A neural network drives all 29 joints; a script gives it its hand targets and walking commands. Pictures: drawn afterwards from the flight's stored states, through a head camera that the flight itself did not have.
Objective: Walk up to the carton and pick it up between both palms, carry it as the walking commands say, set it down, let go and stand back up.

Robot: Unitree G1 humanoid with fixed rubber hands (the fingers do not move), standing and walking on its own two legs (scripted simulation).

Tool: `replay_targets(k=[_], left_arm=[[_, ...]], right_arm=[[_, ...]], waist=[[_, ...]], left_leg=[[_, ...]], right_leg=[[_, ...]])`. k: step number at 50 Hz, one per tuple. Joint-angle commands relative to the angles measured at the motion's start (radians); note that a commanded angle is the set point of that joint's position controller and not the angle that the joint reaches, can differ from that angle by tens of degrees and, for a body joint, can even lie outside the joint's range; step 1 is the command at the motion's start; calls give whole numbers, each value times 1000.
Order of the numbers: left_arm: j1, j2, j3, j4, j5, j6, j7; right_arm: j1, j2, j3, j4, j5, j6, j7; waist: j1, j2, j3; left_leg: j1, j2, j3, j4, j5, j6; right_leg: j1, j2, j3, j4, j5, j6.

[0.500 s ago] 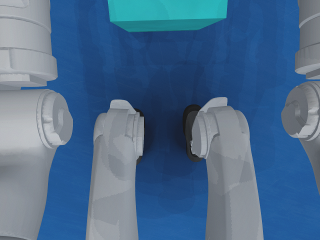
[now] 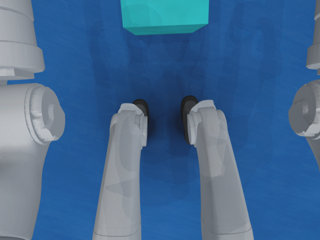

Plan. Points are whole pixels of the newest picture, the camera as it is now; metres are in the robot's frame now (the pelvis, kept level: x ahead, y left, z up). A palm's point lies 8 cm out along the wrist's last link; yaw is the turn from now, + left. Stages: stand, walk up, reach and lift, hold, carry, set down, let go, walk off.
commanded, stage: set down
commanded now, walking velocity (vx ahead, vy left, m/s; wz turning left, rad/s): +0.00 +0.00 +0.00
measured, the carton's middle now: out of the picture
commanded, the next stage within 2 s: let go in 0.42 s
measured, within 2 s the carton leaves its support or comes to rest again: neither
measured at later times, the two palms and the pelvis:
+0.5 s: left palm out of the picture +0.59 +0.19 -0.02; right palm out of the picture +0.59 -0.21 -0.02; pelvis +0.02 +0.00 +0.12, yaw -1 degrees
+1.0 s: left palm out of the picture +0.41 +0.21 +0.07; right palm out of the picture +0.41 -0.23 +0.07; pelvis +0.07 -0.01 +0.17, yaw +0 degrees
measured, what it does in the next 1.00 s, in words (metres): rises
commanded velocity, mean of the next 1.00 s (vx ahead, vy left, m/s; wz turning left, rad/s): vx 0.00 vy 0.00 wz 0.00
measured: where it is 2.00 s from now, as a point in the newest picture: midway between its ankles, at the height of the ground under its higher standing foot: (165, 130)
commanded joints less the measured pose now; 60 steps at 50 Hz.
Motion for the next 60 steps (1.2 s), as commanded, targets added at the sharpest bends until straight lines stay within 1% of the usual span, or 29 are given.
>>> replay_targets(k=[1,6,7,8,9,10,11,12,13,18,19,20,25,26,29,30,31,36,41,45,49,50,51,53,54,55,56,58,60], left_arm=[[-365,174,-7,-194,-33,-9,-14],[-330,186,35,-212,-13,-24,-9],[-235,156,68,-33,22,-22,-16],[-252,174,42,-201,1,-37,-16],[-204,165,55,-52,33,-34,-28],[-243,149,14,-182,-12,-43,-30],[-309,195,49,-108,27,-50,-36],[-220,125,33,-38,44,-70,-44],[-220,137,44,-150,57,-92,-44],[-186,87,54,-31,85,-138,-49],[-144,95,64,-60,94,-147,-52],[-127,92,62,-66,93,-152,-52],[-32,99,61,-125,144,-154,-49],[-36,102,68,-192,147,-156,-37],[178,103,63,-283,144,-138,-17],[188,78,24,-299,147,-132,-17],[393,91,63,-301,179,-110,-15],[598,19,-18,-558,121,-126,-42],[644,4,-36,-400,118,-173,-83],[1257,-120,-66,-505,198,-238,-101],[927,-26,0,-328,194,-288,-107],[926,-61,-24,-328,182,-301,-113],[1075,-111,-57,-307,194,-295,-117],[1407,-147,-43,-260,223,-311,-145],[1128,-84,1,-192,195,-337,-153],[1493,-160,-60,-207,245,-330,-155],[1330,-127,-47,-237,208,-358,-153],[1353,-132,-102,-234,188,-357,-161],[1460,-173,-103,-261,206,-371,-156]], right_arm=[[-392,-158,-19,-148,-2,-14,23],[-437,-194,-33,-259,10,-37,32],[-349,-166,-6,-51,-23,-27,44],[-338,-170,-12,-175,-5,-43,32],[-287,-174,-50,-36,-62,-41,30],[-277,-151,-26,-96,-30,-45,31],[-313,-145,-53,-6,-34,-43,38],[-235,-128,-59,73,-72,-57,45],[-239,-116,-84,-63,-61,-83,52],[-243,-82,-61,44,-100,-137,72],[-239,-71,-59,-5,-90,-150,70],[-210,-85,-71,-28,-124,-154,67],[-74,-78,-124,-37,-150,-130,46],[-104,-101,-128,-149,-174,-133,42],[69,-106,-108,-324,-160,-115,44],[129,-80,-111,-308,-179,-104,48],[331,-88,-59,-304,-154,-88,50],[478,-23,-42,-591,-189,-103,51],[610,21,-15,-349,-162,-124,79],[1187,112,3,-488,-193,-249,85],[972,103,-17,-252,-198,-279,91],[909,132,22,-328,-212,-280,95],[1078,179,41,-354,-197,-284,100],[1331,171,71,-337,-200,-319,111],[1065,188,35,-278,-210,-313,111],[1542,218,80,-241,-200,-331,121],[1326,196,43,-278,-208,-340,118],[1370,162,9,-320,-242,-334,112],[1498,188,82,-355,-219,-353,124]], waist=[[12,-18,-2124],[23,-25,-2227],[35,-67,-2067],[28,-77,-2195],[0,-61,-2020],[11,-40,-2130],[43,12,-1973],[17,-6,-1875],[20,35,-2002],[28,-5,-1845],[71,-12,-1956],[5,-69,-2015],[44,52,-2022],[12,-24,-2103],[47,28,-2341],[4,48,-2207],[45,2,-2248],[5,-67,-2132],[7,19,-1659],[-20,51,-1798],[-3,51,-1080],[18,12,-1033],[-12,-9,-1089],[16,-64,-1058],[23,-105,-842],[-27,-31,-942],[23,-58,-816],[-21,-69,-766],[-1,-48,-764]], left_leg=[[737,-4,23,-281,399,-9],[865,7,2,-384,526,-7],[747,8,10,-402,464,-9],[833,0,11,-422,526,-7],[694,7,18,-424,478,-8],[824,-2,5,-468,505,-18],[767,7,13,-466,481,-15],[798,3,15,-484,514,-15],[983,8,2,-503,647,-21],[861,15,-9,-558,586,-15],[924,2,9,-571,614,-14],[895,1,1,-576,638,-10],[976,-6,7,-572,634,-36],[1041,4,-19,-594,672,-31],[1329,14,-45,-549,880,-37],[1293,8,-55,-560,840,-39],[1406,14,-42,-578,890,-37],[1278,-6,-69,-663,878,-10],[1202,32,-55,-733,619,-21],[1404,14,-34,-765,839,-41],[1019,56,-45,-847,393,-23],[1006,54,-28,-867,314,-25],[1127,47,-14,-910,341,-22],[1172,38,18,-957,343,3],[973,35,15,-971,196,19],[1237,51,34,-1011,271,-3],[1134,42,19,-1005,244,13],[1214,52,23,-1065,184,11],[1295,54,37,-1069,237,1]], right_leg=[[914,8,-30,-254,425,17],[1025,6,-36,-351,561,37],[1021,-9,-12,-366,526,34],[1170,5,-5,-390,621,40],[1111,-10,13,-392,606,37],[1192,-5,-6,-424,601,41],[1075,-19,4,-426,556,37],[993,-9,-9,-452,549,38],[985,10,-13,-494,623,46],[1000,1,11,-550,612,35],[1128,3,21,-563,670,38],[1175,8,7,-556,750,49],[1191,-9,33,-562,713,34],[1242,7,5,-565,731,41],[1200,14,-7,-577,773,32],[1104,15,-31,-582,721,28],[1252,4,-13,-615,749,22],[1384,9,-10,-633,880,28],[1198,-17,23,-732,603,17],[1556,-17,27,-767,954,13],[1192,-62,39,-821,509,23],[1196,-68,25,-862,377,28],[1289,-62,-6,-915,395,42],[1456,-80,27,-984,444,37],[1260,-66,7,-975,324,51],[1490,-92,-2,-1046,343,29],[1326,-70,16,-1046,328,39],[1328,-66,-40,-1097,203,40],[1423,-72,-26,-1122,216,30]])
